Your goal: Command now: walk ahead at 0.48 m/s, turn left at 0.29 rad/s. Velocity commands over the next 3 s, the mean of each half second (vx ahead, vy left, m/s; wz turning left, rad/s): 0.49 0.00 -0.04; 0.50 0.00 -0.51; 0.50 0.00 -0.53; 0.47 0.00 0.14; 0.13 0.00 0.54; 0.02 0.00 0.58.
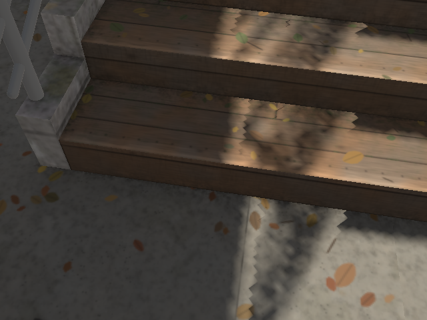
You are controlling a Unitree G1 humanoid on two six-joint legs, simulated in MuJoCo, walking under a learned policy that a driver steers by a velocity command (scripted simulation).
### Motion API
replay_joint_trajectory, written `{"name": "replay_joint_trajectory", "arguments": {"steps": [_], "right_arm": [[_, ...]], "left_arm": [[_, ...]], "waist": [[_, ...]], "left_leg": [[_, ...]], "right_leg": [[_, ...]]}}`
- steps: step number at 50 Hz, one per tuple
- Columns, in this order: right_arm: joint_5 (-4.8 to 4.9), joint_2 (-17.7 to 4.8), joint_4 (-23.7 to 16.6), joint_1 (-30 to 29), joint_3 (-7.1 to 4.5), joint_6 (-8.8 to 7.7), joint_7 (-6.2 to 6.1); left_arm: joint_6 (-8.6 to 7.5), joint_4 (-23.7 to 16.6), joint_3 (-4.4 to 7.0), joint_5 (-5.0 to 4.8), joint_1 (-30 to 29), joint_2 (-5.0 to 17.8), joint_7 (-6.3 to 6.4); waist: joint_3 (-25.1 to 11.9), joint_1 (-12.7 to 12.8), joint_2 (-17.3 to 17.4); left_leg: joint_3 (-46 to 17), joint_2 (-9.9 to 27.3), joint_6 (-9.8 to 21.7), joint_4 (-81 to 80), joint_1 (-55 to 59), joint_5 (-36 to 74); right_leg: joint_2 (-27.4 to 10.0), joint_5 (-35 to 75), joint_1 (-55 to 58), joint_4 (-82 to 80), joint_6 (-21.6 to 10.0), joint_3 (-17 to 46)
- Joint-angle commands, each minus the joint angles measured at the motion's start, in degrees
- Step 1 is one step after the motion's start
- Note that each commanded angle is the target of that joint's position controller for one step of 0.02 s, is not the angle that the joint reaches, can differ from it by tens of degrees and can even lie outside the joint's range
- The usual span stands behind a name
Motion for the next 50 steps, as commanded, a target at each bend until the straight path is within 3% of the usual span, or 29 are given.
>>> {"name": "replay_joint_trajectory", "arguments": {"steps": [1, 3, 6, 8, 11, 12, 13, 15, 16, 17, 18, 19, 20, 21, 23, 26, 32, 36, 38, 40, 41, 42, 43, 44, 45, 46, 47, 50], "right_arm": [[-0.05, -8.12, -2.31, -1.57, -2.00, -1.89, -0.85], [0.01, -8.09, -0.92, -0.36, -1.83, -1.85, -1.38], [0.26, -8.83, 0.84, 2.03, -1.79, -1.70, -1.76], [0.64, -9.72, 2.35, 4.69, -1.95, -1.65, -1.83], [0.64, -10.07, 3.95, 6.44, -2.12, -1.11, -1.97], [-2.39, -9.37, 5.41, 8.62, -1.56, -1.45, -1.65], [-2.58, -9.00, 5.78, 8.56, -1.57, -1.59, -1.61], [-2.96, -10.67, 6.08, 6.90, -2.00, -1.57, -1.98], [-3.13, -10.48, 6.23, 6.87, -1.82, -1.35, -2.21], [-3.22, -7.32, 4.62, 9.34, -0.88, -1.19, -2.59], [-1.46, -3.54, 3.76, 16.83, -0.16, -1.29, -1.50], [-3.21, -8.11, 4.40, 10.12, -0.50, -1.30, -1.67], [-2.51, -8.75, 3.23, 4.39, -0.55, -1.74, -1.20], [-2.41, -7.87, 2.80, 2.01, -0.03, -2.00, -1.13], [-3.49, -7.11, 2.81, 2.49, 0.43, -0.67, -1.09], [-3.69, -5.45, 2.96, 2.79, 1.11, 0.58, -0.93], [-2.96, -4.34, -0.39, -10.15, 2.03, 0.36, -0.62], [-2.42, -4.24, -1.70, -14.81, 2.42, -0.56, -0.92], [-2.24, -5.90, -1.42, -12.98, 1.96, -1.34, -1.46], [-2.22, -7.99, 0.92, -4.89, 1.08, -2.30, -2.27], [-3.14, -10.71, 1.87, 0.63, 0.23, -3.06, -3.11], [-4.51, -15.04, 1.51, 6.99, -0.76, -2.84, -3.99], [-4.18, -17.99, 2.42, 5.25, -1.85, -1.38, -3.86], [-3.73, -11.50, 1.57, 1.50, -0.80, -0.70, -3.36], [-2.95, -7.32, 0.95, -0.88, 0.26, -0.74, -3.02], [-2.89, -5.41, 0.93, -2.68, 0.93, -0.86, -2.94], [-2.81, -5.02, 1.58, -2.16, 1.14, -1.34, -3.13], [-2.30, -5.81, 3.09, 0.03, 0.58, -2.86, -2.49]], "left_arm": [[0.65, -2.47, 1.28, 0.77, 2.18, 4.45, 0.07], [0.55, -3.64, 0.85, 0.88, -2.18, 3.50, -0.02], [-0.22, -4.86, 0.13, 0.31, -8.49, 1.93, -0.79], [-0.62, -5.97, -0.10, -0.33, -12.31, 1.66, -1.54], [-0.89, -7.01, 0.08, -0.66, -14.39, 2.60, -2.75], [1.55, -6.03, -0.42, 3.91, -12.47, 1.50, -3.44], [2.48, -5.73, -0.11, 3.94, -10.89, 2.11, -3.46], [2.92, -2.60, 0.98, 3.06, -0.81, 4.80, -2.60], [2.51, -0.05, 1.58, 3.26, 7.79, 6.26, -1.92], [2.21, 0.93, 2.47, 3.63, 16.55, 10.89, -1.22], [2.50, 1.59, 4.18, 3.04, 14.51, 16.80, -1.41], [2.99, 0.63, 3.49, 1.01, 10.20, 11.32, -1.92], [3.13, 0.35, 2.83, 0.72, 6.49, 8.61, -1.93], [3.12, 0.96, 2.30, 0.92, 5.18, 6.65, -2.13], [2.81, 2.48, 1.86, 0.44, 5.18, 5.44, -1.95], [2.05, 3.98, 2.14, 0.18, 6.66, 6.45, -1.81], [2.57, 6.23, 2.84, 0.24, 10.73, 7.32, -1.24], [2.66, 6.68, 3.18, 1.18, 12.05, 7.89, -0.71], [2.62, 5.94, 3.52, 1.45, 10.15, 8.61, -0.31], [2.32, 5.25, 3.56, 1.05, 7.39, 8.88, -0.23], [1.69, 4.88, 2.83, 0.37, 7.25, 6.64, -0.65], [1.23, 2.88, 1.48, -1.05, 8.07, 1.99, -0.63], [1.87, 1.35, 1.06, -0.59, 11.84, 1.31, -0.48], [3.48, 4.16, 1.46, 1.12, 11.45, 5.06, 0.05], [3.81, 4.64, 1.69, 1.68, 8.61, 5.54, -0.60], [4.13, 4.49, 1.53, 1.94, 6.80, 4.44, -1.05], [4.50, 4.05, 1.43, 2.67, 5.05, 3.72, -1.51], [5.28, 3.22, 0.82, 2.79, 3.31, 2.09, -2.36]], "waist": [[-3.34, 1.50, 4.91], [-1.58, 0.14, 4.83], [-0.11, -2.65, 5.08], [1.42, -4.30, 4.82], [2.18, -4.64, 5.33], [0.62, -3.80, 7.16], [0.81, -3.15, 8.36], [-3.85, 2.16, 8.04], [-8.81, 6.23, 5.98], [-17.16, 7.89, -1.63], [-22.28, 2.11, -19.11], [-17.87, 3.34, -6.13], [-10.42, 3.14, -1.81], [-6.69, 2.31, 1.54], [-4.48, 0.09, 0.37], [-4.03, -0.67, -0.93], [-0.46, 3.29, -2.16], [-1.20, 4.59, -2.42], [-2.64, 3.04, -2.96], [-5.50, -1.40, -1.81], [-9.77, -4.14, 2.29], [-16.77, -6.23, 10.44], [-16.68, -2.35, 21.23], [-10.94, -0.70, 10.29], [-6.53, -0.94, 6.00], [-4.66, -0.40, 6.30], [-3.30, -0.30, 7.83], [-4.73, 0.41, 7.68]], "left_leg": [[-12.59, 14.86, 10.64, -13.71, 3.06, 15.01], [-9.56, 13.30, 9.33, -14.16, 3.31, 16.85], [-6.92, 12.02, 7.14, -14.74, 3.63, 13.19], [-8.06, 13.66, 7.22, -15.03, 5.69, 9.75], [-8.56, 17.14, 6.77, -12.38, 14.51, 12.55], [-6.55, 15.22, 4.84, -12.59, 15.02, 18.49], [-5.90, 15.56, 3.68, -11.02, 15.20, 24.11], [-2.98, 14.73, 1.57, 1.84, 18.65, 44.42], [-0.03, 12.81, 0.62, 14.34, 16.30, 44.66], [3.07, 10.36, -0.41, 33.15, 6.99, 25.76], [2.44, -1.37, -3.30, 50.61, -15.45, -18.58], [-4.70, 2.59, -2.57, 52.43, -21.70, -15.58], [-4.11, 5.31, -2.55, 50.67, -22.50, -9.49], [-3.66, 7.21, -2.63, 46.74, -20.54, -6.80], [-3.19, 9.01, -3.96, 41.31, -15.59, -6.34], [-1.61, 9.07, -6.13, 36.30, -14.67, -6.69], [-0.38, 8.88, -8.69, 18.26, -18.28, 5.73], [0.47, 6.11, -8.48, 10.38, -13.47, 7.40], [-0.54, 5.30, -7.37, 7.16, -7.94, 5.08], [-0.54, 4.57, -5.42, 1.24, 3.40, 3.67], [-5.32, 9.98, -3.33, -1.37, 12.93, 1.19], [-20.29, 24.07, 0.01, -4.64, 24.87, -7.98], [-38.92, 31.22, 4.75, -11.12, 26.57, -9.17], [-34.24, 29.22, 4.44, -9.82, 20.69, -16.46], [-26.30, 25.63, 3.18, -11.13, 15.25, -14.30], [-18.93, 22.75, 2.07, -12.42, 12.10, -6.10], [-13.83, 21.17, 2.05, -12.66, 10.40, 2.11], [-5.23, 20.12, 2.53, -11.52, 9.92, 19.99]], "right_leg": [[-1.62, 6.80, -4.23, -4.72, 1.67, 0.37], [-1.02, 14.26, -5.61, -12.73, 2.22, -0.04], [1.47, 24.44, -2.48, -25.62, 1.64, -1.61], [2.58, 26.65, -1.96, -30.47, 0.94, -1.67], [3.18, 23.14, -5.76, -34.74, -1.49, -1.20], [4.39, 20.04, -0.16, -34.23, -2.80, -5.06], [5.39, 16.10, 3.11, -33.87, -4.07, -5.33], [9.58, 6.77, 13.04, -34.65, -6.75, -6.22], [9.59, 7.31, 23.20, -36.82, -8.59, -5.44], [-2.90, 8.91, 37.05, -35.35, -10.92, 9.49], [-14.11, 6.99, 51.60, -44.13, -20.44, 40.51], [-11.20, -0.01, 48.78, -48.03, -18.56, 41.24], [-9.41, 1.70, 40.93, -48.15, -17.41, 31.17], [-6.85, 8.30, 34.71, -49.28, -16.30, 25.89], [-3.26, 16.53, 27.66, -50.97, -14.96, 19.42], [-1.18, 21.62, 24.30, -52.42, -16.12, 15.70], [1.90, 14.92, 24.18, -54.22, -13.96, 14.75], [2.38, 25.74, 25.60, -48.58, -11.97, 15.35], [1.52, 28.58, 25.43, -45.11, -10.11, 17.85], [3.29, 30.24, 23.76, -37.38, -8.10, 18.83], [6.73, 27.05, 20.51, -27.34, -6.65, 16.23], [11.48, 10.01, 11.64, -13.10, -4.80, 9.56], [16.20, -16.19, -0.34, -6.07, -4.45, 4.10], [9.88, -12.65, -1.99, -0.91, -4.88, 4.93], [8.54, -8.26, -0.94, -1.48, -4.48, 4.48], [7.17, -5.47, 0.07, -2.82, -3.55, 3.59], [6.32, -3.91, 0.23, -3.03, -2.87, 2.75], [5.96, -0.41, -0.10, -1.33, -1.51, 1.14]]}}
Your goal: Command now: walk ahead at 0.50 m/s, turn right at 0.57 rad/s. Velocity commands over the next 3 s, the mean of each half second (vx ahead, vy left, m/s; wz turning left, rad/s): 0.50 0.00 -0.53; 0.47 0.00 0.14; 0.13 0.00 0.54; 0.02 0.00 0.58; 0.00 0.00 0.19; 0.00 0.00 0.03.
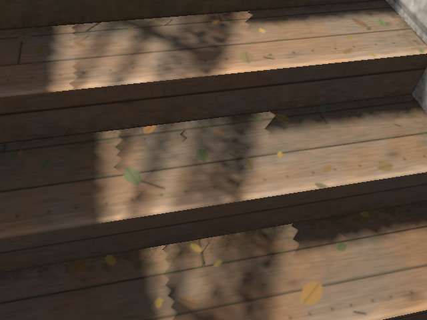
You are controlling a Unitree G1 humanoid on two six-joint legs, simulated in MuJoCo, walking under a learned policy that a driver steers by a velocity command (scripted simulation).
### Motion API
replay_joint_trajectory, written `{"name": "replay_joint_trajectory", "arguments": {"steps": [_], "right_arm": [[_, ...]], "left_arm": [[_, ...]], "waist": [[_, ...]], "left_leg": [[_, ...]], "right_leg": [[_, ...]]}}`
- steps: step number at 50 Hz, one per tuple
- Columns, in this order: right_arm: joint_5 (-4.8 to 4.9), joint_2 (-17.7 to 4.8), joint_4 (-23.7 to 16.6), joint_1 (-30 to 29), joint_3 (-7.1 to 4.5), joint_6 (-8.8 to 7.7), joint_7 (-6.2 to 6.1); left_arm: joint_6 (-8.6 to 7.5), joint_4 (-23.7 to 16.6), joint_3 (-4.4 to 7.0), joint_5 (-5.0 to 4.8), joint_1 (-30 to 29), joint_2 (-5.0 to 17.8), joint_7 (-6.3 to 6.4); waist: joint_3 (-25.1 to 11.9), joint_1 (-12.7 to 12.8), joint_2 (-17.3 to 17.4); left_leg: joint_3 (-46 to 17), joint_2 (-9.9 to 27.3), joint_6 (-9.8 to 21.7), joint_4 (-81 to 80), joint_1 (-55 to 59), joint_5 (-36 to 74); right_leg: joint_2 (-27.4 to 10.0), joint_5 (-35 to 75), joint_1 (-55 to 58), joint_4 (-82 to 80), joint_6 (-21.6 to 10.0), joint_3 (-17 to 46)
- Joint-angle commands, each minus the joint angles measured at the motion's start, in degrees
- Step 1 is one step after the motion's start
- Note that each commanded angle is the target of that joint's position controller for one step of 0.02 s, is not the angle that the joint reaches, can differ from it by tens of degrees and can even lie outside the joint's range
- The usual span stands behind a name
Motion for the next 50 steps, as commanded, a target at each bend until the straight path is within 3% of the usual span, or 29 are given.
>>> {"name": "replay_joint_trajectory", "arguments": {"steps": [1, 8, 12, 14, 15, 16, 17, 19, 21, 24, 26, 30, 31, 32, 33, 34, 36, 37, 39, 40, 41, 42, 43, 44, 45, 46, 48, 49, 50], "right_arm": [[0.54, -6.63, -0.86, 4.26, -1.99, -1.53, 0.38], [0.49, -7.99, 0.02, 4.01, -3.00, -1.10, 0.66], [1.00, -9.20, 0.14, 5.01, -3.37, -0.09, 0.48], [1.97, -9.34, -0.31, 4.79, -3.30, 1.43, 0.47], [1.34, -5.79, -1.88, 3.87, -2.32, 1.64, 0.60], [0.07, -0.25, -5.82, 3.68, -0.80, 1.34, 0.90], [-0.83, -4.56, -6.07, 2.13, -1.37, 1.41, 0.72], [-0.89, -3.32, -5.09, 0.54, -1.03, 1.07, 0.76], [-1.10, -0.74, -4.89, 2.15, -0.22, 2.62, 0.61], [0.02, 4.33, -8.51, -4.60, 1.34, 4.30, -0.65], [-0.48, 7.98, -12.67, -11.66, 2.88, 4.16, -1.09], [0.18, 9.62, -18.31, -20.02, 5.07, 4.64, -0.64], [0.31, 9.26, -20.10, -22.36, 5.23, 4.76, -0.48], [0.66, 7.72, -20.43, -21.59, 5.24, 5.53, -0.46], [-0.28, 8.36, -19.52, -20.46, 5.04, 5.94, -0.57], [0.34, 8.15, -17.58, -16.57, 5.07, 6.07, -0.41], [1.52, 7.87, -13.32, -10.02, 4.99, 5.62, -0.17], [1.83, 6.26, -10.11, -2.91, 3.76, 5.54, -0.19], [1.16, 0.74, -5.89, 7.04, 1.29, 5.04, 0.01], [0.23, -4.82, -2.53, 12.05, -0.71, 4.72, -0.45], [1.27, -9.46, -0.13, 10.86, -2.80, 6.43, -2.04], [-3.55, -5.35, -0.82, 22.66, -0.79, 6.52, 1.64], [-2.88, -5.03, 2.85, 15.93, -1.89, 5.51, 4.22], [-1.99, 0.51, 5.34, 10.52, -1.07, 4.12, 5.85], [-2.18, 4.88, 8.04, 4.39, 0.15, 1.80, 6.43], [-2.16, 9.93, 10.08, 0.68, 2.09, 0.63, 6.21], [-2.82, 10.33, 12.56, 1.00, 3.43, -1.27, 6.81], [-2.06, 6.03, 10.25, -1.51, 2.15, -2.32, 6.98], [-2.38, 3.85, 9.32, 0.30, 1.90, -3.39, 6.54]], "left_arm": [[0.24, -4.05, -0.06, 0.21, -0.68, 1.57, -0.96], [0.85, -7.25, -1.90, -0.25, -9.74, -1.03, -1.82], [0.80, -7.19, -1.06, 0.71, -6.35, 0.80, -0.59], [-0.17, -3.99, 0.17, 0.67, 4.25, 1.55, 0.27], [-0.48, -3.31, 1.39, 1.23, 6.93, 6.05, 0.81], [-0.38, -5.17, 2.99, 1.05, 6.00, 15.39, 1.11], [0.13, -5.95, 4.01, -0.45, 8.48, 14.65, 1.14], [0.13, -4.39, 1.57, -0.86, 4.24, 6.42, 1.67], [-1.44, -4.05, -0.11, -0.92, 3.07, 2.26, 1.73], [-3.48, 1.66, -0.44, -0.16, 10.34, 2.23, 0.61], [-3.82, 4.51, -0.71, 0.13, 14.44, 1.96, 1.07], [-3.45, 8.60, -2.67, -1.51, 14.08, 0.16, 2.45], [-3.21, 9.61, -3.03, -2.41, 13.97, -0.56, 4.26], [-3.27, 9.74, -2.90, -2.80, 14.24, 1.23, 5.16], [-3.11, 10.99, -2.70, -3.24, 16.16, 2.06, 5.90], [-3.16, 9.69, -2.36, -3.14, 15.09, 2.81, 6.04], [-3.08, 8.15, -2.63, -4.43, 14.06, 2.69, 5.72], [-3.09, 7.30, -1.56, -3.60, 13.38, 5.54, 5.64], [-3.97, 5.90, 0.40, -2.62, 11.81, 8.91, 4.32], [-4.80, 1.72, 0.37, -3.33, 9.75, 5.67, 2.83], [-5.06, -0.22, 0.71, 0.58, 5.38, 3.38, 0.89], [-2.25, 2.39, -0.11, 1.68, 9.05, -1.95, -5.32], [-2.38, -0.36, -0.45, 0.01, 4.91, -1.71, -5.16], [-2.45, -0.92, -0.82, 0.39, 5.13, -1.49, -3.76], [-2.54, -4.24, -2.08, 1.59, 3.64, -3.56, -2.37], [-1.89, -4.20, -3.38, 1.94, 3.72, -4.48, -1.44], [-0.98, -6.78, -4.40, 1.40, 1.59, -3.74, 0.57], [-1.90, -8.91, -4.37, -0.13, -1.43, -2.73, 0.91], [-2.31, -10.12, -4.06, -1.37, -4.76, -2.14, 0.90]], "waist": [[-2.92, -0.66, 8.26], [-2.67, -1.35, 10.26], [-6.76, -0.24, 9.42], [-10.59, 4.98, 6.32], [-8.81, 5.93, -1.46], [-7.85, 1.68, -11.89], [-13.48, 6.40, -3.90], [-1.56, 1.95, 0.17], [-1.90, -1.03, 0.29], [-0.80, -0.17, -1.27], [1.88, 0.92, -1.82], [5.87, -0.71, 1.01], [7.20, -0.65, -0.62], [5.53, -0.32, -0.58], [2.26, -0.39, -0.58], [-0.38, -1.09, -0.70], [-8.35, -4.26, -0.29], [-14.57, -7.43, -4.21], [-21.02, -12.12, -7.78], [-18.55, -12.63, 6.34], [-18.46, -10.16, 21.72], [-5.84, -16.61, 11.03], [4.90, -8.74, 4.90], [-0.23, -4.94, -3.52], [-1.97, 0.90, -4.36], [-4.22, 3.82, -1.85], [-4.44, 6.98, -1.57], [-4.69, 7.11, 0.92], [-6.93, 6.05, 3.15]], "left_leg": [[-8.54, 15.41, 6.23, -8.84, 8.55, 21.35], [2.29, 14.88, 5.28, -6.07, 5.60, 27.56], [5.73, 15.68, 4.13, 8.54, 8.65, 47.18], [8.29, 13.31, 1.97, 28.86, 2.22, 37.15], [7.48, 10.02, -0.45, 44.58, -13.32, 4.17], [3.51, 1.77, -3.92, 61.79, -32.42, -20.50], [-4.63, 2.36, -4.73, 70.14, -34.26, -17.38], [-3.61, 5.41, -3.91, 77.58, -40.51, -11.90], [-2.80, 4.66, -2.72, 85.81, -40.40, -12.50], [-2.15, 2.40, 0.87, 105.52, -56.75, -17.16], [-2.36, 2.28, 1.96, 114.58, -70.01, -18.91], [1.03, 2.88, 1.97, 97.21, -67.63, -17.04], [-0.16, 4.11, 1.59, 89.96, -63.04, -16.54], [3.95, 3.33, 1.46, 83.03, -56.88, -18.13], [2.92, 4.07, 2.51, 81.08, -54.32, -19.19], [4.86, 4.79, 3.52, 73.24, -47.39, -19.35], [9.27, -1.19, 5.63, 58.25, -23.55, -18.60], [9.05, -4.22, 5.76, 55.74, -15.82, -20.13], [0.92, -7.73, 8.37, 41.47, -4.21, -26.62], [-27.65, 3.48, 15.25, 23.99, 4.65, -31.77], [-63.38, 11.73, 20.33, -3.08, 5.28, -31.90], [-67.36, 9.59, 15.57, -2.07, 3.70, -42.14], [-55.74, 11.02, 13.43, 3.38, -1.98, -28.89], [-47.31, 10.60, 15.55, 4.43, -3.45, -16.23], [-37.44, 9.97, 14.74, 4.97, -6.84, -9.79], [-32.22, 7.63, 14.50, 3.48, -10.42, -8.59], [-20.50, 4.35, 10.27, 2.39, -15.78, 0.91], [-13.48, 1.29, 8.07, 0.62, -22.73, 5.21], [-11.95, -0.85, 6.60, 0.66, -25.76, 11.75]], "right_leg": [[-3.33, 3.62, -8.61, 1.55, 1.38, 0.46], [-3.16, 8.13, -1.25, -14.31, 0.68, -5.84], [1.75, 2.49, 7.01, -20.11, -2.74, -9.51], [5.30, 5.37, 21.42, -31.78, -5.31, -10.08], [-4.09, 6.03, 30.05, -38.16, -7.02, 5.25], [-19.76, 27.69, 35.20, -41.44, -14.18, 33.10], [-23.45, 20.20, 33.67, -45.47, -22.35, 36.65], [-16.99, 9.75, 22.37, -44.88, -18.38, 24.99], [-12.11, 16.26, 15.40, -42.69, -15.27, 18.42], [-13.00, 6.77, 17.13, -42.79, -14.21, 19.44], [-14.12, 0.42, 20.20, -43.63, -13.40, 20.77], [-9.91, -5.18, 10.73, -52.13, -9.33, 14.35], [-11.01, -0.27, 7.77, -57.58, -10.87, 15.20], [-11.71, 11.37, 9.12, -63.18, -12.08, 12.76], [-12.25, 24.14, 17.75, -62.84, -11.32, 9.23], [-12.59, 36.75, 20.70, -62.51, -10.95, 3.65], [-11.76, 86.41, 20.61, -53.21, -10.42, -4.02], [-14.18, 102.56, 24.79, -43.87, -10.41, -3.79], [-15.47, 109.31, 27.76, -19.45, -9.70, -4.98], [-6.97, 80.07, 7.38, 2.02, -5.77, -3.75], [5.92, 16.49, -7.73, 26.90, -3.31, -1.31], [11.03, 28.24, -30.69, 53.50, -8.20, 26.46], [9.54, 30.43, -43.17, 58.20, -9.94, 25.03], [7.93, 27.41, -41.97, 56.30, -11.28, 22.41], [5.29, 23.72, -42.34, 53.53, -11.37, 19.70], [2.59, 21.83, -42.34, 56.41, -11.86, 17.40], [-1.07, 19.34, -42.30, 47.31, -10.19, 10.04], [-2.05, 15.32, -34.41, 40.24, -8.58, 4.06], [-2.43, 15.34, -29.23, 40.49, -6.02, -0.60]]}}
Over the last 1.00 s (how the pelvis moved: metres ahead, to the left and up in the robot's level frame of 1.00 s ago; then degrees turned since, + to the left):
0.57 -0.04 0.00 -22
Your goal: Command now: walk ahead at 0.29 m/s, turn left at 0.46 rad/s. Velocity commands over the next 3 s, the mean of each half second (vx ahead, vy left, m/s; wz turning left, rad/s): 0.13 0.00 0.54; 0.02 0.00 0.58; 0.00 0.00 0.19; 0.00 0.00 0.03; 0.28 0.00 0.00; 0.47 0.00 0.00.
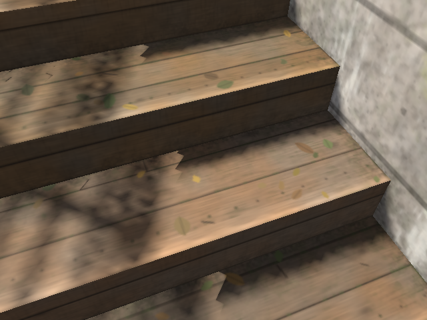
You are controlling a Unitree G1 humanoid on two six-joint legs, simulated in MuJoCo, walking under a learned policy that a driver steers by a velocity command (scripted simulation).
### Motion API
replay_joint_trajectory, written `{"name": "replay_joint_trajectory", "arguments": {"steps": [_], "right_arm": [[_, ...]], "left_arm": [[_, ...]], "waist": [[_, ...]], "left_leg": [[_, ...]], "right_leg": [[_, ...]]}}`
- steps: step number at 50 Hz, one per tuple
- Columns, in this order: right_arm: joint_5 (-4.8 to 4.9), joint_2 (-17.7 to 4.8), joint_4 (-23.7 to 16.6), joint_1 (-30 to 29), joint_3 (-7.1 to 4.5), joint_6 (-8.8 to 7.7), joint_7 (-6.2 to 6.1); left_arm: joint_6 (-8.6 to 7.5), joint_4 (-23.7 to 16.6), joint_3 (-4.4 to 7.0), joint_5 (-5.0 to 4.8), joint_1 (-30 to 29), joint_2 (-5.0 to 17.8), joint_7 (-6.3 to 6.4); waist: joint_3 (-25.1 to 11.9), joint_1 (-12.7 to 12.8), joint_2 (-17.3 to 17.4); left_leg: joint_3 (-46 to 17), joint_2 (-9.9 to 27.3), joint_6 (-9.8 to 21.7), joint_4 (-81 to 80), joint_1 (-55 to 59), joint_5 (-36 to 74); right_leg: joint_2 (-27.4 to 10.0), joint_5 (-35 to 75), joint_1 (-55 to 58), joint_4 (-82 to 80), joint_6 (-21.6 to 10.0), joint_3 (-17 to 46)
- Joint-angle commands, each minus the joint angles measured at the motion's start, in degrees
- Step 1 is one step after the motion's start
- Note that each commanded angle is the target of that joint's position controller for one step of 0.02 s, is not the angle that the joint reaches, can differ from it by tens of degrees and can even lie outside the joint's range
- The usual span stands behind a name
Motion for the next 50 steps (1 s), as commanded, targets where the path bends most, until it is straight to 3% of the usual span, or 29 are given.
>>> {"name": "replay_joint_trajectory", "arguments": {"steps": [1, 3, 5, 8, 11, 12, 14, 15, 16, 17, 18, 19, 20, 22, 23, 24, 25, 28, 33, 37, 39, 42, 43, 44, 45, 46, 47, 48, 50], "right_arm": [[-0.52, -2.05, -6.91, -8.14, 0.66, -5.44, -0.29], [-0.55, -3.81, -2.91, 9.35, -0.12, -5.19, -1.71], [-2.21, -2.05, 0.69, 19.92, 0.27, -4.00, -1.53], [-2.76, -0.63, -0.29, 15.45, 1.06, -2.42, -0.18], [0.64, -4.91, -5.48, 5.83, -0.40, -1.71, 0.51], [3.38, -6.63, -9.21, 1.40, -1.10, -3.44, 0.02], [4.45, -13.08, -8.69, 4.04, -3.43, -5.28, 0.66], [5.14, -14.93, -12.17, 0.10, -4.88, -5.78, 0.90], [2.14, -2.90, -11.94, 6.91, -2.23, -6.44, 0.87], [1.91, -1.59, -10.96, 13.87, -3.28, -3.91, 1.18], [4.03, -9.33, -10.73, 1.98, -6.94, -1.58, 1.79], [4.68, -7.06, -12.75, -2.75, -7.17, -1.24, 0.85], [3.65, -4.94, -10.88, -0.93, -6.23, -0.82, -0.98], [1.18, 0.34, -10.49, -4.02, -3.55, -0.36, -2.17], [1.63, 1.72, -10.37, -4.93, -2.99, -0.04, -2.45], [2.26, 1.63, -10.88, -7.23, -2.78, -0.11, -2.10], [3.22, -1.84, -13.71, -12.11, -3.25, -0.33, -1.61], [5.52, -2.54, -17.61, -21.62, -1.88, -0.24, -0.97], [3.01, -8.56, -16.56, -18.43, -3.94, 0.04, -1.50], [1.49, -6.82, -17.88, -23.01, -3.24, 1.06, -0.68], [2.03, -5.58, -19.46, -26.07, -3.18, 1.09, -0.23], [2.97, -5.09, -17.82, -20.27, -3.98, 0.01, -1.25], [3.52, -7.19, -15.97, -16.98, -5.28, -0.90, -1.91], [2.68, -9.23, -15.05, -14.50, -6.58, -2.12, -2.69], [5.67, -18.57, -14.54, -14.15, -8.66, -2.33, -4.61], [3.89, -17.71, -13.25, -7.77, -9.20, -3.37, -5.67], [2.13, -18.32, -12.37, -11.34, -9.42, -4.29, -5.58], [2.29, -15.98, -13.92, -17.15, -9.19, -4.75, -5.15], [4.23, -9.78, -17.25, -22.39, -6.60, -4.44, -5.16]], "left_arm": [[-1.15, -5.72, 0.22, -1.92, -1.11, 3.09, 0.91], [-1.26, -6.77, -0.87, -1.94, -7.18, 0.93, 1.14], [-0.63, -8.52, -2.39, -1.50, -14.42, -1.18, 1.96], [-0.05, -12.13, -3.56, -0.77, -22.19, -3.39, 1.98], [3.20, -17.56, -4.07, 1.25, -34.78, -5.65, -0.23], [2.58, -16.53, -2.78, 1.17, -30.32, -4.29, -0.88], [3.48, -13.51, -0.45, -1.73, -21.37, 2.22, -1.81], [3.35, -8.56, 1.51, -2.37, -8.90, 5.74, 0.44], [3.00, -3.69, 1.92, -2.16, 8.71, 6.04, 2.93], [2.78, -3.72, 1.50, 1.70, 17.23, 6.66, 1.13], [0.90, -2.40, 2.02, 3.69, 17.31, 8.33, 1.24], [-1.88, -0.31, 2.40, 0.66, 6.38, 9.83, 1.15], [-3.31, 1.17, 1.46, -1.70, -4.08, 4.41, 1.18], [-4.81, 4.96, -2.06, -2.42, -9.58, -10.22, 1.01], [-5.55, 5.46, -2.61, -3.10, -11.91, -13.11, 2.24], [-6.41, 5.96, -1.66, -3.15, -12.50, -11.21, 3.99], [-6.45, 7.65, -0.82, -1.69, -7.58, -7.95, 4.24], [-5.54, 7.90, 3.00, 0.52, -4.35, 2.89, 4.30], [-7.41, 2.04, 2.61, 2.03, -11.22, 4.51, 3.83], [-7.92, 0.19, 2.91, -0.76, -9.98, 5.53, 3.85], [-8.23, 1.85, 4.11, -1.72, -3.40, 7.09, 2.77], [-5.14, 2.92, 5.15, -1.99, -1.71, 9.27, 3.01], [-4.24, 2.54, 4.33, -1.84, -1.10, 6.43, 2.71], [-3.99, 2.00, 3.34, -1.21, -1.20, 1.90, 2.41], [-5.36, -6.92, 2.24, -1.30, -8.62, -1.91, 2.71], [-5.37, -8.68, 2.65, -1.02, -15.50, 0.32, 2.95], [-4.79, -8.55, 2.49, -1.60, -15.88, 0.18, 2.49], [-3.92, -6.11, 4.09, -2.20, -12.49, 4.80, 2.66], [-3.77, -5.58, 5.91, -0.53, -9.90, 8.20, 3.19]], "waist": [[-1.80, 5.14, 5.35], [-1.23, -1.69, 12.46], [2.86, -5.19, 11.68], [4.22, -3.00, 6.38], [5.21, -0.64, 7.43], [3.94, 4.21, 12.02], [-4.69, 7.53, 13.60], [-5.87, 10.71, 13.69], [-31.49, 10.11, -2.48], [-44.39, 11.03, -21.23], [-24.29, 13.61, -11.58], [-8.86, 7.06, -7.52], [-6.58, 1.32, -1.27], [-3.46, -4.16, 9.27], [-2.99, -5.84, 5.24], [-3.78, -5.92, 4.26], [-6.86, -4.74, 5.48], [-5.49, -1.42, 1.00], [-2.90, -2.85, 2.42], [-2.25, 0.04, 2.75], [-1.45, 3.48, 0.26], [0.67, 1.38, 1.65], [-1.56, 0.61, 2.54], [-2.47, 0.02, 6.72], [-4.56, -0.63, 23.35], [-4.78, -7.01, 14.33], [-4.58, -5.47, 13.77], [-4.69, -3.68, 11.29], [-3.51, -0.06, 4.20]], "left_leg": [[-11.17, 6.81, -1.03, -20.21, -11.93, 33.72], [-16.06, 10.82, 1.48, -17.91, 8.87, 46.26], [-25.15, 17.30, 4.83, -15.36, 30.62, 41.86], [-27.45, 16.93, 5.46, -18.26, 25.69, 31.21], [-26.96, 18.80, 6.93, -36.55, -2.13, 32.87], [-22.48, 17.37, 5.60, -35.31, -7.19, 60.58], [-19.14, 17.52, 2.57, -27.87, 0.24, 101.09], [-19.98, 17.84, 0.78, -18.84, 4.79, 106.73], [-20.68, 14.40, -3.45, 4.21, -2.21, 78.27], [-22.40, -2.76, -5.81, 35.01, -12.80, 5.35], [-28.51, -0.55, -5.99, 58.47, -20.79, 14.59], [-23.44, 3.01, -6.20, 60.58, -27.29, 18.19], [-18.45, 6.78, -5.00, 62.72, -25.26, 18.71], [-15.03, 12.68, -1.78, 51.87, -21.51, 17.25], [-14.39, 13.45, -1.53, 50.23, -21.05, 11.18], [-13.64, 14.00, -2.12, 47.89, -20.72, 7.77], [-12.00, 14.83, -3.54, 42.50, -23.02, 11.53], [-5.43, 14.15, -6.99, 38.08, -26.28, 1.51], [-11.66, 14.35, -6.49, 51.99, -22.52, 14.79], [-6.24, 16.78, -8.48, 20.50, -15.07, 3.37], [-3.93, 15.95, -10.00, 9.16, -12.36, -6.08], [-2.65, 13.78, -4.77, -14.75, -2.59, 7.86], [-3.80, 11.91, -1.56, -20.98, 5.88, 16.03], [-8.43, 13.95, 2.78, -23.70, 11.41, 23.96], [-29.90, 25.06, 15.12, -23.98, 17.44, 28.42], [-34.45, 26.36, 16.34, -26.39, 24.78, 23.84], [-30.25, 25.60, 13.62, -24.65, 24.85, 26.27], [-27.10, 25.64, 12.41, -23.53, 22.78, 29.83], [-23.25, 24.71, 10.54, -24.11, 15.73, 35.66]], "right_leg": [[-1.79, -6.11, 9.95, -4.30, 5.00, -15.71], [0.58, -18.81, -7.88, 10.08, 7.63, -17.03], [0.77, -29.95, -32.43, 19.29, 6.95, -12.81], [-3.26, -20.32, -32.22, 3.68, 5.27, -14.26], [-4.77, -21.27, -0.01, -15.16, 4.68, -20.76], [-1.74, -17.95, 17.92, -22.77, 5.98, -25.59], [5.02, -9.76, 35.07, -33.27, 8.35, -27.76], [6.67, -12.69, 44.42, -51.60, 7.49, -23.34], [-9.35, 27.99, 77.16, -52.00, -8.02, -0.71], [-29.65, 26.94, 83.33, -75.30, -24.35, 38.67], [-25.48, -0.31, 63.89, -82.14, -16.14, 43.97], [-21.28, -22.45, 48.45, -82.15, -9.68, 30.66], [-19.60, -27.26, 38.81, -80.25, -6.86, 17.62], [-14.51, -21.64, 30.29, -80.37, -1.22, -0.97], [-13.58, -16.39, 28.85, -83.18, -0.14, -5.03], [-12.08, -13.58, 29.62, -83.20, 1.47, -9.62], [-12.29, -13.25, 34.03, -83.52, 1.53, -12.58], [-14.46, -17.41, 41.14, -91.95, -0.51, -17.58], [-19.09, -14.96, 38.36, -94.26, -2.60, -19.10], [-17.28, -16.38, 49.25, -92.35, 0.09, -25.43], [-19.56, -17.94, 56.65, -90.84, -0.79, -24.31], [-24.05, -22.74, 58.25, -87.92, -1.00, -20.83], [-22.04, -23.94, 55.67, -82.65, 1.96, -21.64], [-16.85, -24.65, 51.35, -71.37, 6.87, -26.84], [-4.93, -29.56, 33.87, -62.04, 12.30, -31.18], [-2.78, -34.13, 24.78, -51.33, 13.91, -21.49], [-2.49, -32.48, 18.83, -40.09, 13.30, -16.26], [-2.88, -31.81, 17.85, -28.38, 13.66, -12.19], [-4.24, -26.35, 20.92, -26.17, 13.55, -9.23]]}}
Over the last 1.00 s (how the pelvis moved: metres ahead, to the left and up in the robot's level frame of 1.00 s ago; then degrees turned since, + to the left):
0.46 -0.07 0.13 -9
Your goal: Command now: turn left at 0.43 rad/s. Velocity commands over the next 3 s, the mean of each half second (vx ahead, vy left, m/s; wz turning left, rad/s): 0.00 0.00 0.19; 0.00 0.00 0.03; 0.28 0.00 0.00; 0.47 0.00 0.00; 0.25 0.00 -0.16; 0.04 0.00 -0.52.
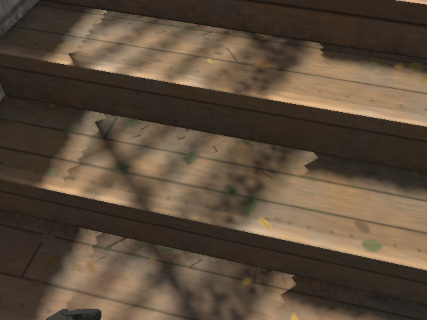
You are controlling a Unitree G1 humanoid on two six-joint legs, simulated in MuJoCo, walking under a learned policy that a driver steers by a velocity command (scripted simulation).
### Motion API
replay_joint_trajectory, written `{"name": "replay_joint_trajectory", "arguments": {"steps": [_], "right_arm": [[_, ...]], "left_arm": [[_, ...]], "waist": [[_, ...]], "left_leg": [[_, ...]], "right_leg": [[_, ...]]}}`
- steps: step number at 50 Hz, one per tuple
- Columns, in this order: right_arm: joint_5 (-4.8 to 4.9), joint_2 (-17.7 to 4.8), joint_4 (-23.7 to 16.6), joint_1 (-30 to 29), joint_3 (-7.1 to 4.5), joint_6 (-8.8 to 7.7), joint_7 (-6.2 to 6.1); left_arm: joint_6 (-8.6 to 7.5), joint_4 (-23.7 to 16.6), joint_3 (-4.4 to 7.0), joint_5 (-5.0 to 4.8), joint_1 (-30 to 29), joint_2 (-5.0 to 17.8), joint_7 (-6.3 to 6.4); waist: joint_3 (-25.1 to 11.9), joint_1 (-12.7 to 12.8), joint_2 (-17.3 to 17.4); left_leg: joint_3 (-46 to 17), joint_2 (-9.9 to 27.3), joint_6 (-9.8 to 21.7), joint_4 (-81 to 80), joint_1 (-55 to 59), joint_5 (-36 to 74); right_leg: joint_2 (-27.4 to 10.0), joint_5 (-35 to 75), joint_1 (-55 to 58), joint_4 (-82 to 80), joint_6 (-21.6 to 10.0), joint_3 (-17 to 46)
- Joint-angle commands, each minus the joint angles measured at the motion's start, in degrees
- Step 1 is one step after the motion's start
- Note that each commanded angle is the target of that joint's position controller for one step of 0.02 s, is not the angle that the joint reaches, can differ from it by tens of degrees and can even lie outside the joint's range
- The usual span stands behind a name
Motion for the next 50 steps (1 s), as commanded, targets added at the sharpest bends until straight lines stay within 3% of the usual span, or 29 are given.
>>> {"name": "replay_joint_trajectory", "arguments": {"steps": [1, 3, 4, 5, 7, 8, 9, 10, 11, 12, 13, 14, 15, 16, 17, 21, 27, 28, 29, 30, 31, 34, 39, 40, 50], "right_arm": [[0.70, -6.58, -8.28, -8.64, -0.74, -0.99, -1.15], [-0.20, -6.09, -10.84, -6.30, 0.00, 0.17, -1.91], [-0.10, -6.65, -11.63, -6.06, 0.13, 0.34, -2.08], [0.35, -7.08, -12.31, -6.37, 0.41, 0.38, -2.10], [1.46, -8.10, -13.89, -8.64, 0.55, 0.63, -1.70], [1.72, -8.21, -13.87, -8.22, 0.67, 0.98, -1.15], [2.05, -9.29, -13.01, -8.65, 0.50, 2.00, -0.41], [2.11, -10.17, -11.31, -3.60, 0.30, 3.21, 0.35], [1.73, -8.69, -8.68, 0.14, 0.66, 3.73, 1.38], [2.78, -5.50, -8.71, 6.71, 1.26, 3.25, 1.38], [2.75, -3.17, -9.68, 4.73, 2.46, 2.36, 1.70], [2.58, -5.05, -8.60, 1.22, 1.79, 2.87, 2.11], [2.61, -6.19, -9.30, -1.83, 1.39, 3.38, 2.39], [1.79, -6.92, -9.31, -3.19, 1.02, 3.85, 2.74], [1.99, -6.98, -9.25, -3.29, 0.92, 4.04, 2.59], [2.65, -6.35, -9.53, -6.38, 0.95, 3.32, 1.76], [2.49, -5.52, -7.44, -5.01, 0.66, 3.19, 1.57], [0.58, -3.46, -7.14, -1.51, 1.42, 4.27, -0.36], [0.24, -2.89, -5.82, -0.39, 1.61, 4.76, -1.87], [0.15, -3.23, -5.90, -0.73, 1.69, 4.99, -2.63], [0.26, -3.59, -5.65, -0.59, 1.64, 5.12, -2.97], [0.41, -4.33, -4.41, 1.20, 1.61, 5.28, -3.29], [0.13, -4.44, -2.34, 3.47, 1.53, 5.90, -3.49], [0.47, -4.75, -2.22, 3.84, 1.29, 5.98, -3.56], [0.30, -3.65, 1.41, 8.65, 1.30, 6.21, -3.78]], "left_arm": [[-0.82, -6.03, 2.54, 1.09, -3.64, 6.53, 1.00], [0.28, -5.50, 2.48, 0.28, 1.82, 5.74, 1.10], [0.81, -5.40, 2.38, 0.25, 3.10, 5.41, 0.71], [1.23, -5.36, 2.16, 0.45, 4.49, 4.64, 0.18], [0.78, -4.68, 1.29, 0.41, 8.22, 2.52, -2.14], [0.22, -5.44, 0.97, -0.49, 8.40, 1.79, -3.26], [-0.10, -5.38, 0.69, -2.27, 9.76, 1.39, -4.49], [-0.24, -5.92, 0.84, -3.55, 9.00, 2.48, -5.20], [-0.51, -6.98, 0.09, -3.87, 7.72, 0.79, -5.81], [-0.90, -9.42, 1.07, -3.45, 6.51, 7.58, -5.19], [-1.37, -10.56, -0.14, -2.58, -0.42, 6.09, -6.74], [-0.75, -9.29, -1.29, -2.76, -1.12, 2.37, -8.62], [-0.44, -7.65, -1.03, -2.37, 3.27, 2.38, -9.71], [0.07, -6.66, -0.62, -2.01, 6.36, 3.47, -9.97], [0.16, -6.43, -0.36, -2.26, 6.12, 4.68, -9.98], [-0.37, -5.86, -0.86, -2.23, 7.85, 2.99, -9.15], [0.47, -4.49, -0.67, -1.87, 10.16, 1.72, -8.77], [1.54, -4.97, -0.22, 0.34, 8.58, 1.94, -1.26], [2.04, -4.30, -0.81, 0.17, 8.86, 1.05, 1.57], [2.35, -3.94, -0.90, -0.02, 9.09, 1.11, 2.58], [2.57, -3.52, -0.87, -0.18, 9.24, 1.25, 2.83], [3.03, -1.69, -0.68, -0.61, 10.33, 1.34, 2.49], [3.63, 1.56, -0.45, -0.20, 10.93, 1.59, 2.36], [3.93, 2.25, -0.36, -0.18, 11.08, 1.87, 2.49], [4.61, 8.75, -0.33, 0.15, 13.54, 1.87, 2.90]], "waist": [[-6.98, 3.26, 2.96], [-8.01, 3.79, 4.11], [-6.81, 4.05, 4.06], [-5.69, 4.55, 4.57], [-3.85, 5.11, 5.13], [-3.09, 3.88, 6.41], [-2.99, 4.50, 5.68], [-2.34, 2.46, 4.63], [-3.21, 1.56, 5.43], [-7.82, -2.25, -4.50], [-7.38, -4.00, -6.96], [-5.21, -3.60, -0.61], [-2.67, -1.29, 0.08], [-1.17, -0.19, -1.15], [-0.49, -0.17, -2.73], [-1.96, 0.96, -1.80], [-2.35, 1.27, -1.76], [-2.98, 0.75, -5.01], [-3.39, 0.76, -1.89], [-3.56, 1.00, -0.96], [-3.95, 1.27, 0.41], [-3.49, 1.57, -0.29], [0.10, 1.58, 0.45], [0.60, 1.50, 0.22], [3.58, 1.47, 0.94]], "left_leg": [[-18.33, 15.78, 15.81, -10.49, 8.90, 28.29], [-16.77, 15.65, 16.57, -9.80, 8.86, 29.94], [-14.76, 14.07, 15.24, -9.48, 6.96, 27.78], [-12.24, 11.76, 13.15, -9.45, 5.15, 23.96], [-9.36, 8.98, 8.24, -7.97, -0.62, 15.35], [-10.89, 9.33, 7.76, -5.83, -0.96, 12.87], [-10.78, 8.78, 7.44, -3.17, -0.50, 9.98], [-12.94, 9.20, 8.06, -3.96, 0.71, 7.91], [-13.55, 8.95, 5.17, -2.86, -0.25, 5.81], [-7.47, 2.78, -1.51, 4.21, -3.48, 1.94], [-2.71, 0.55, -6.20, 2.49, -3.37, -0.88], [-2.66, 2.75, -7.77, 0.84, 4.60, 1.60], [-2.08, 1.08, -6.68, 2.14, 4.36, 1.53], [-1.82, 0.60, -6.12, 1.90, 1.41, 0.61], [-2.07, 0.64, -5.68, 1.21, -0.81, 0.69], [-2.40, 1.78, -5.15, 0.46, -1.37, 3.99], [-1.59, 2.16, -5.20, 0.05, -1.57, 7.11], [-2.18, 3.14, -5.55, -2.01, 2.61, 13.63], [-2.21, 3.21, -5.97, -3.04, 4.93, 14.18], [-2.11, 3.07, -5.94, -3.37, 6.07, 14.98], [-2.03, 3.37, -5.81, -3.72, 6.85, 16.88], [-1.97, 4.00, -5.52, -5.62, 7.92, 18.17], [-2.11, 4.69, -5.07, -8.38, 7.34, 14.69], [-1.90, 4.69, -5.20, -8.64, 6.92, 14.52], [-1.43, 4.78, -4.28, -12.14, 6.34, 10.10]], "right_leg": [[-0.59, 3.82, -7.78, 12.19, 1.77, 8.70], [0.50, 7.11, -4.89, 10.60, 3.83, 7.91], [0.74, 8.73, -2.24, 6.05, 4.53, 6.80], [0.87, 9.71, 0.92, -1.40, 4.83, 5.23], [-0.57, 5.62, 12.13, -17.06, 4.00, 4.75], [0.27, 4.49, 14.36, -23.19, 3.38, 3.98], [1.83, 10.89, 18.35, -34.04, 2.74, 1.11], [4.03, 14.91, 20.84, -42.29, 1.93, -1.42], [1.46, 22.41, 25.61, -42.98, -0.14, 1.19], [-7.90, 45.81, 31.03, -39.07, -11.69, 12.27], [-11.00, 41.48, 25.31, -39.41, -16.60, 17.82], [-7.68, 31.23, 16.68, -38.82, -11.51, 14.97], [-4.86, 26.01, 15.39, -40.38, -7.67, 11.56], [-3.98, 24.29, 18.48, -40.90, -6.35, 10.96], [-3.87, 23.16, 20.39, -40.63, -5.88, 11.38], [-4.46, 28.18, 24.32, -40.15, -6.70, 11.10], [-3.72, 35.45, 28.35, -39.12, -7.19, 9.52], [-5.51, 50.33, 28.16, -41.03, -7.74, 8.60], [-5.13, 53.46, 28.76, -40.22, -7.76, 7.85], [-4.93, 52.46, 28.91, -40.10, -7.37, 7.63], [-4.45, 51.86, 29.75, -40.34, -7.15, 6.99], [-3.52, 47.01, 30.81, -41.76, -6.70, 5.83], [-3.44, 36.15, 28.59, -44.86, -6.30, 5.66], [-3.41, 34.47, 28.52, -45.26, -6.28, 5.90], [-3.84, 18.49, 25.60, -49.23, -6.63, 7.69]]}}
Over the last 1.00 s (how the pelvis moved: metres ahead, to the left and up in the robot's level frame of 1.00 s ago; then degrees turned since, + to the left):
0.30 -0.01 0.21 36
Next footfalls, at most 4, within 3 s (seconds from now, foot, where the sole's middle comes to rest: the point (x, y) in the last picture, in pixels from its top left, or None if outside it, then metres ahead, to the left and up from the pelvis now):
0.22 right None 0.04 -0.15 -0.77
1.74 right None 0.44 -0.07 -0.60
2.24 left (189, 177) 0.79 0.06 -0.43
2.84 right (278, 186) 0.76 -0.19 -0.43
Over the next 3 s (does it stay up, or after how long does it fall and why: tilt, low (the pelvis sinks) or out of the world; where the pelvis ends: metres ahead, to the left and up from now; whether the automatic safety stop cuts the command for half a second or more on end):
stays up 0.77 -0.07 0.34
